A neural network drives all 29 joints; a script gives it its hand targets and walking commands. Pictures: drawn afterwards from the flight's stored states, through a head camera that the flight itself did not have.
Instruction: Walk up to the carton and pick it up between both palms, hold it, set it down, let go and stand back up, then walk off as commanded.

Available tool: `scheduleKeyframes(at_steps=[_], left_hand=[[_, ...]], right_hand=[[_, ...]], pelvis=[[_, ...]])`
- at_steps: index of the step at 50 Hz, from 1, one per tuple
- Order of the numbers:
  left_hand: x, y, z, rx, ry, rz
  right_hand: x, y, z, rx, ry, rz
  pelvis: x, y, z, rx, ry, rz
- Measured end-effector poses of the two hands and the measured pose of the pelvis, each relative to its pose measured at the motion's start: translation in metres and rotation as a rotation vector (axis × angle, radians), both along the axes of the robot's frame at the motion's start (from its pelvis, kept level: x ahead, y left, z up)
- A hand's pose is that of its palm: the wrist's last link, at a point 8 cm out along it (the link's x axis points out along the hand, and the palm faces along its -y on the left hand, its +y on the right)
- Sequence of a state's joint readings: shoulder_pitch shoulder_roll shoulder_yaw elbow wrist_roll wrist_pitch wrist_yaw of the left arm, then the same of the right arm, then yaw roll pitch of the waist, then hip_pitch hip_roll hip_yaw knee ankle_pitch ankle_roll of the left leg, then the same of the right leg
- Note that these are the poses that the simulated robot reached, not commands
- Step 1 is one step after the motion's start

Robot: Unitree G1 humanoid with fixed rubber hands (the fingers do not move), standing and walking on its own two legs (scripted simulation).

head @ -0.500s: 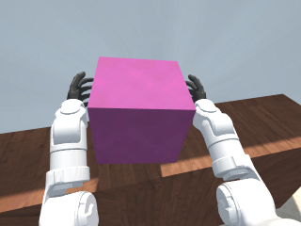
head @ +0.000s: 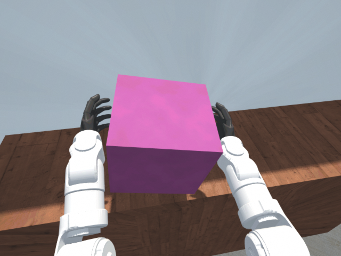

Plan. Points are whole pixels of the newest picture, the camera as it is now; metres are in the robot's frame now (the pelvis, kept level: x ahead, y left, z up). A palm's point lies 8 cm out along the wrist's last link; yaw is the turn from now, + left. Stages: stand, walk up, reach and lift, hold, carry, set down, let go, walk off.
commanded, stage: set down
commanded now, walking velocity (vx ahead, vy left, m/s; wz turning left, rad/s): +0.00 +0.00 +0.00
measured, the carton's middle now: (158, 137) +0.40 +0.03 +0.10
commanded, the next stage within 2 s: none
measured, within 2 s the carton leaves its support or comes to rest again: neither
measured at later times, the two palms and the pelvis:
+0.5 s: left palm (86, 135) +0.37 +0.19 +0.14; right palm (216, 131) +0.40 -0.11 +0.12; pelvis +0.00 +0.00 +0.00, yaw +0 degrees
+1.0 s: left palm (90, 144) +0.36 +0.19 +0.12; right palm (216, 135) +0.40 -0.12 +0.10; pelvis +0.00 +0.00 +0.00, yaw +0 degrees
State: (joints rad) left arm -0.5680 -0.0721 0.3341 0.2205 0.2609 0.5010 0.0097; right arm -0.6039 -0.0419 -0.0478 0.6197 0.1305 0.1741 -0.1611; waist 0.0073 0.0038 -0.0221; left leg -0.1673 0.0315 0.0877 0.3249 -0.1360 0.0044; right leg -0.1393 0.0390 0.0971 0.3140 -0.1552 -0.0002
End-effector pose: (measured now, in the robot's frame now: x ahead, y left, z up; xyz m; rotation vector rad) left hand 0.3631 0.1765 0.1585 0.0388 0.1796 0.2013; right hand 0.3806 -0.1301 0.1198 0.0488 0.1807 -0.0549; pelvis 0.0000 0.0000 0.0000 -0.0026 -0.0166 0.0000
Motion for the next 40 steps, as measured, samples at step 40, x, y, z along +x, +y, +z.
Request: scheduleKeyframes(at_steps=[40], left_hand=[[0.007,0.009,-0.035,-0.013,0.044,0.063]], right_hand=[[0.026,0.009,-0.018,-0.072,0.010,0.072]], pelvis=[[0.005,-0.001,0.000,0.000,0.007,0.004]])
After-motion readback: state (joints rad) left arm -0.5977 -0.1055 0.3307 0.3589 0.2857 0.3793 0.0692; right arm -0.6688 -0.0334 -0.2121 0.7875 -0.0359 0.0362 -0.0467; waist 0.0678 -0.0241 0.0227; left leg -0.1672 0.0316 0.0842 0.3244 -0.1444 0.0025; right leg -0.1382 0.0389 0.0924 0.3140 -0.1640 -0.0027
